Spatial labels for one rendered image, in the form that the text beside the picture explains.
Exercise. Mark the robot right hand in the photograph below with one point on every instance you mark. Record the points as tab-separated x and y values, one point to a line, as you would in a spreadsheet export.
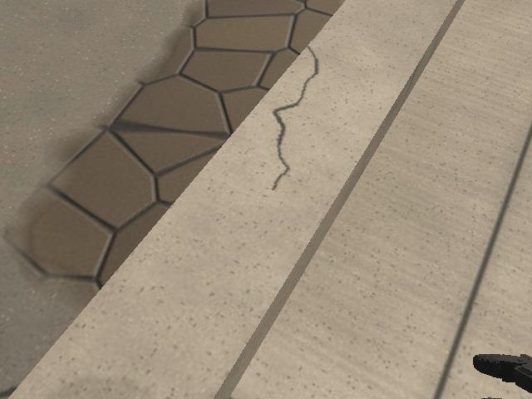
509	368

